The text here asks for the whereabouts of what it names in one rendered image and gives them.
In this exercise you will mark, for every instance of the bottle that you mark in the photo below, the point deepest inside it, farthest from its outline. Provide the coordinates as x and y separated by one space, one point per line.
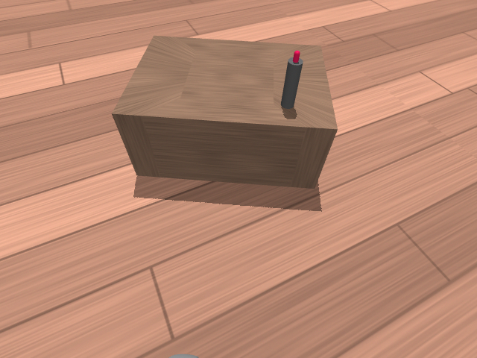
292 78

